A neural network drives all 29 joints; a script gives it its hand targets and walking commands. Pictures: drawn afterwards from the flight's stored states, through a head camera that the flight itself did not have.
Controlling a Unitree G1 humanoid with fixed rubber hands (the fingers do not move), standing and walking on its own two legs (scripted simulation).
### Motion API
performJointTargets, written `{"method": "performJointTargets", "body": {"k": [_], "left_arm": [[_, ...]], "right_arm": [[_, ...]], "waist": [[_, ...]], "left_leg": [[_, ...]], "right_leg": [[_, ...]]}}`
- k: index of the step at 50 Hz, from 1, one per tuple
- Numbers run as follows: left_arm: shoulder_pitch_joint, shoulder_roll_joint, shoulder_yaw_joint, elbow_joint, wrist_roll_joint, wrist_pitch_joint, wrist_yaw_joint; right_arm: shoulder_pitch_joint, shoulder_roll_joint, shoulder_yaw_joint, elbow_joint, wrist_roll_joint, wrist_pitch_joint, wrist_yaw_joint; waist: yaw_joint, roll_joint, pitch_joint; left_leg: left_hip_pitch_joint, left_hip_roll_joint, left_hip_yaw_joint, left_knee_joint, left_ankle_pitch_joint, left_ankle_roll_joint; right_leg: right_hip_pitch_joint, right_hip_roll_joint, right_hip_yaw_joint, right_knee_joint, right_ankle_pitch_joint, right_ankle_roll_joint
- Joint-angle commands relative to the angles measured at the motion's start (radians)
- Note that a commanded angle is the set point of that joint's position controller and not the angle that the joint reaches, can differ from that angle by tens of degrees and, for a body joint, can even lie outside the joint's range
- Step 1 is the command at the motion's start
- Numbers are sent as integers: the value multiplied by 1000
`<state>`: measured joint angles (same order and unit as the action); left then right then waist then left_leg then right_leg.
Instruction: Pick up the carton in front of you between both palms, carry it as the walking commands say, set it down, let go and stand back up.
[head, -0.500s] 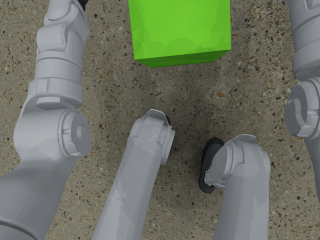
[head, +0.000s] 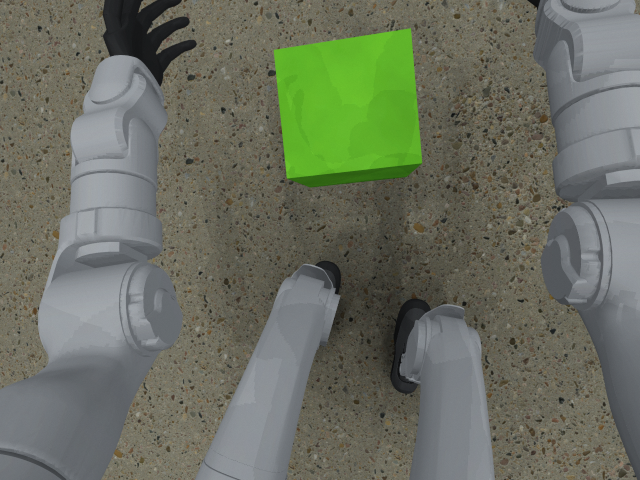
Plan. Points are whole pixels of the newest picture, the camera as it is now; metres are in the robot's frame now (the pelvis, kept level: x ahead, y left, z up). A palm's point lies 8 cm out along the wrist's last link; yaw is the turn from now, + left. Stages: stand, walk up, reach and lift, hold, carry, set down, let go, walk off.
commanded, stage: set down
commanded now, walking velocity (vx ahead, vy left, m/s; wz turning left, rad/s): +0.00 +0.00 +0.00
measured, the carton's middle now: (350, 123) +0.52 +0.12 -0.44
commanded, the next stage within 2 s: let go in 0.12 s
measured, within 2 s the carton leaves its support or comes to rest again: neither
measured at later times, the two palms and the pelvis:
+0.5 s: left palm (60, 106) +0.40 +0.28 +0.03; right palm out of the picture +0.48 -0.11 +0.02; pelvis +0.04 +0.02 +0.13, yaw -2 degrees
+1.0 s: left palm out of the picture +0.26 +0.25 +0.13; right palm out of the picture +0.34 -0.18 +0.11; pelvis +0.09 +0.01 +0.20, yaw +1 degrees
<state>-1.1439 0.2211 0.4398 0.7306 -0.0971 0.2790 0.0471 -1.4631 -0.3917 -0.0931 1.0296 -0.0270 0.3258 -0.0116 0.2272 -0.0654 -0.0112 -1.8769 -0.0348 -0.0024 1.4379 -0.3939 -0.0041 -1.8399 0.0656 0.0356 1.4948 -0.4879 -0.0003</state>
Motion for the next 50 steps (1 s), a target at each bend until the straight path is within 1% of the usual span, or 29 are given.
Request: {"method": "performJointTargets", "body": {"k": [1, 5, 8, 10, 13, 15, 17, 19, 21, 23, 25, 28, 30, 36, 40, 43, 46, 50], "left_arm": [[-184, 141, 18, -117, 16, -24, -7], [-161, 128, 29, -106, 40, -31, -16], [-130, 110, 30, -103, 64, -41, -31], [-82, 102, 27, -109, 82, -51, -47], [29, 97, 12, -131, 112, -73, -81], [127, 97, -8, -157, 130, -93, -108], [221, 108, -34, -186, 146, -110, -133], [299, 127, -63, -219, 154, -123, -153], [366, 140, -99, -238, 155, -135, -169], [438, 139, -135, -243, 147, -147, -183], [515, 133, -170, -238, 134, -162, -195], [634, 115, -226, -231, 109, -184, -204], [714, 104, -259, -238, 95, -197, -203], [955, 76, -340, -312, 57, -238, -170], [1116, 64, -388, -381, 45, -262, -145], [1201, 64, -402, -420, 43, -272, -132], [1248, 66, -407, -435, 40, -272, -127], [1296, 70, -404, -422, 42, -264, -126]], "right_arm": [[-300, -72, -24, -110, -14, -23, 6], [-274, -58, -38, -94, -28, -30, 15], [-222, -39, -71, -85, -54, -40, 15], [-161, -15, -95, -97, -74, -49, 5], [-23, 50, -125, -155, -102, -65, -26], [97, 107, -139, -224, -117, -80, -57], [214, 163, -147, -308, -126, -93, -92], [306, 201, -143, -402, -124, -106, -124], [388, 224, -131, -481, -121, -122, -147], [478, 244, -124, -531, -121, -136, -162], [573, 263, -118, -558, -119, -150, -167], [715, 270, -112, -561, -117, -175, -156], [804, 262, -109, -551, -112, -196, -141], [1051, 231, -93, -519, -92, -256, -101], [1201, 208, -75, -527, -71, -291, -80], [1288, 191, -60, -545, -56, -310, -62], [1362, 184, -42, -563, -47, -319, -47], [1447, 177, -16, -584, -39, -319, -25]], "waist": [[83, -135, -1091], [85, -132, -1045], [66, -118, -1029], [54, -105, -1055], [38, -89, -1106], [28, -82, -1129], [17, -75, -1129], [11, -62, -1088], [3, -40, -1011], [-12, -18, -914], [-23, 0, -814], [-40, 31, -702], [-53, 54, -655], [-84, 114, -552], [-98, 138, -477], [-114, 129, -404], [-139, 90, -319], [-171, 41, -217]], "left_leg": [[686, -24, 91, -171, 500, -65], [719, -20, 89, -251, 494, -63], [759, -17, 87, -300, 498, -61], [814, -17, 87, -328, 533, -58], [903, -21, 86, -370, 609, -48], [965, -24, 81, -400, 654, -39], [1034, -27, 69, -434, 671, -28], [1106, -25, 55, -474, 660, -18], [1187, -21, 40, -517, 627, -11], [1257, -17, 26, -560, 575, -9], [1311, -12, 11, -603, 516, -7], [1401, -2, -17, -657, 470, -9], [1472, 8, -38, -683, 481, -11], [1660, 33, -82, -746, 600, -25], [1748, 41, -95, -797, 660, -32], [1763, 40, -90, -841, 646, -34], [1737, 28, -69, -889, 575, -33], [1715, 11, -41, -941, 499, -26]], "right_leg": [[603, 49, -34, -176, 252, 0], [658, 43, -27, -261, 259, 6], [699, 40, -24, -321, 283, 10], [746, 41, -22, -361, 331, 15], [846, 42, -15, -419, 434, 25], [915, 41, -10, -459, 502, 33], [968, 39, -9, -501, 541, 39], [993, 38, -9, -549, 522, 45], [983, 37, -12, -605, 451, 48], [974, 34, -17, -657, 368, 49], [972, 30, -22, -702, 296, 47], [970, 24, -27, -753, 224, 38], [972, 22, -29, -779, 207, 29], [1032, 17, -32, -846, 205, 2], [1116, 10, -30, -900, 226, -13], [1219, 5, -27, -947, 247, -17], [1357, -3, -24, -995, 288, -12], [1510, -21, -11, -1050, 359, 0]]}}
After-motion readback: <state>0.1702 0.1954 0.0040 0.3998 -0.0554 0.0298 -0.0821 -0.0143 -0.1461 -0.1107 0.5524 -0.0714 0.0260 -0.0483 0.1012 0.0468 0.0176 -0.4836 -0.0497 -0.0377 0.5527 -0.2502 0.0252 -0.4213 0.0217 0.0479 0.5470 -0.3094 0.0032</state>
